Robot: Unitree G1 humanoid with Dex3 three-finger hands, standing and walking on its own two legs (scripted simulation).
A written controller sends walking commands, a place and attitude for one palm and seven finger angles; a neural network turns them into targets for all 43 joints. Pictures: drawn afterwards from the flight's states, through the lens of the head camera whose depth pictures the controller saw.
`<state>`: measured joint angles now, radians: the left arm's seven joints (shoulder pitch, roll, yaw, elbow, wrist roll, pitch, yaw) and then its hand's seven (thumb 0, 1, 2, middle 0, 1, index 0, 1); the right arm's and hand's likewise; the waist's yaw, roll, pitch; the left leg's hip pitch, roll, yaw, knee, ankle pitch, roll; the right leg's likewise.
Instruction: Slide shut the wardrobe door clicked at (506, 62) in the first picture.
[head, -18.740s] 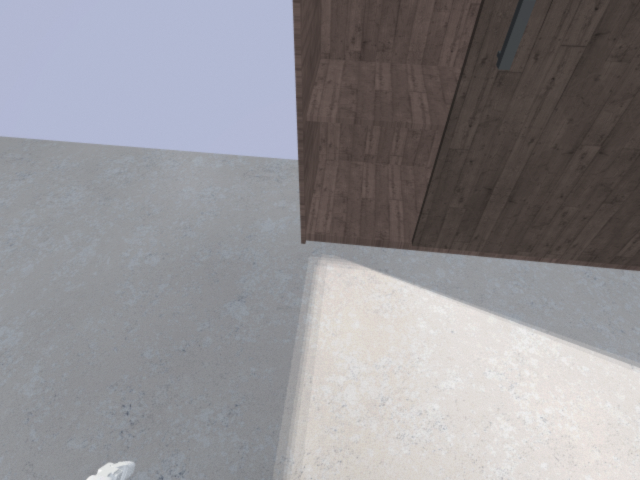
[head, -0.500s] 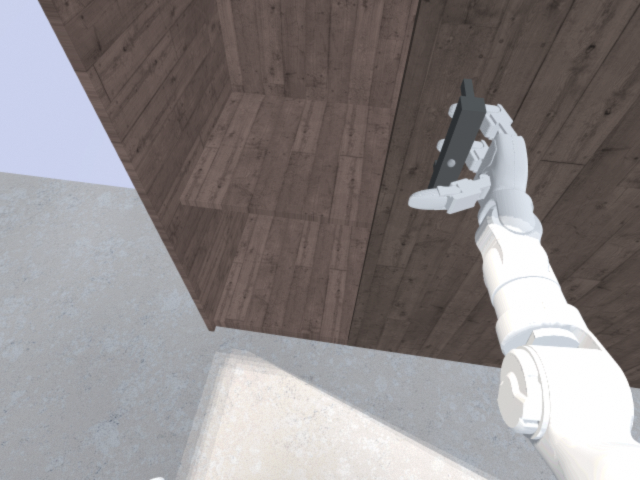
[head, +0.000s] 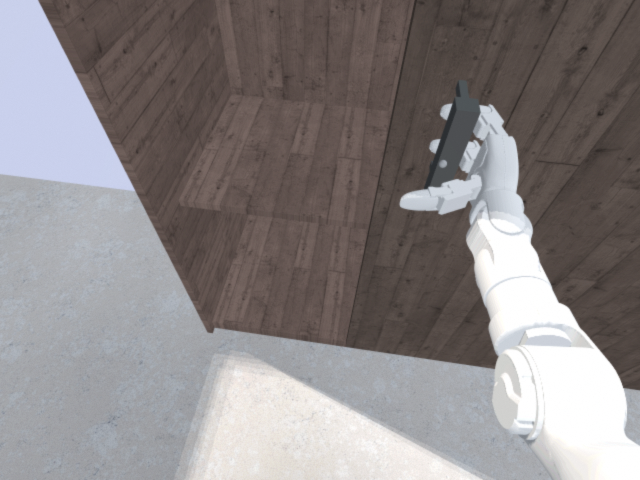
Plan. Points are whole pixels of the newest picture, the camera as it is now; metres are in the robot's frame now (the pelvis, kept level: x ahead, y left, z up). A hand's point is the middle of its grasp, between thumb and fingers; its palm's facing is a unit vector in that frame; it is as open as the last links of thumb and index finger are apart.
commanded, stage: grip the handle and tug to test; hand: right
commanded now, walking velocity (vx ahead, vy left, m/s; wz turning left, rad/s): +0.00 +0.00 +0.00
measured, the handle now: (447, 143) +0.53 -0.07 +0.14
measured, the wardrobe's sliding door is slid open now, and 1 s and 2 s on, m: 0.44 0.44 0.44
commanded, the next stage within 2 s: tug the door sideways, standing still in 1.48 s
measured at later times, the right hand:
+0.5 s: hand (447, 161) +0.49 -0.07 +0.14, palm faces -0.03 +1.00 +0.00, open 9.5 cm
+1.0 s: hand (432, 161) +0.49 -0.05 +0.14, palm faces -0.04 +1.00 +0.01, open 5.8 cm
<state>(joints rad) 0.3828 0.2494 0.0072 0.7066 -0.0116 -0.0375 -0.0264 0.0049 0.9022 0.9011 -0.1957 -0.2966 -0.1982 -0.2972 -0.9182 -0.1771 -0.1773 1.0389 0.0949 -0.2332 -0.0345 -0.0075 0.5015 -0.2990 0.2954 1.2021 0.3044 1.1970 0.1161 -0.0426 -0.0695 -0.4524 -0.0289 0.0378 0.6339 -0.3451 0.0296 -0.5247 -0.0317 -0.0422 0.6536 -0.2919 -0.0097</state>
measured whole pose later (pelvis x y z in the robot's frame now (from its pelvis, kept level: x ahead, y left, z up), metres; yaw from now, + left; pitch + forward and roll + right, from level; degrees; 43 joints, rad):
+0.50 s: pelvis +0.00 +0.00 +0.00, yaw +1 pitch +10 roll +1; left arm 0.41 0.25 0.01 0.70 -0.01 -0.03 -0.03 0.00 0.90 0.90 -0.20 -0.30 -0.20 -0.30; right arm -0.93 -0.21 -0.21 1.07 0.09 -0.24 -0.03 0.00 -0.13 -0.57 0.36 1.29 0.37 1.29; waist 0.13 -0.04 -0.07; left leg -0.47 -0.04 0.03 0.63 -0.34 0.03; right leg -0.54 -0.04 -0.05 0.65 -0.29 -0.01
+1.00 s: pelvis +0.00 +0.00 +0.00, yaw +1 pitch +10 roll +0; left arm 0.38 0.24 0.00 0.68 0.00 -0.02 -0.02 0.00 0.90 0.90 -0.20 -0.30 -0.20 -0.30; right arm -0.93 -0.18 -0.22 1.07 0.07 -0.25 -0.05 0.01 -0.64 -0.84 0.41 1.40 0.42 1.39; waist 0.13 -0.04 -0.07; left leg -0.46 -0.04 0.03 0.64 -0.35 0.03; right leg -0.53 -0.04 -0.05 0.65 -0.30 -0.01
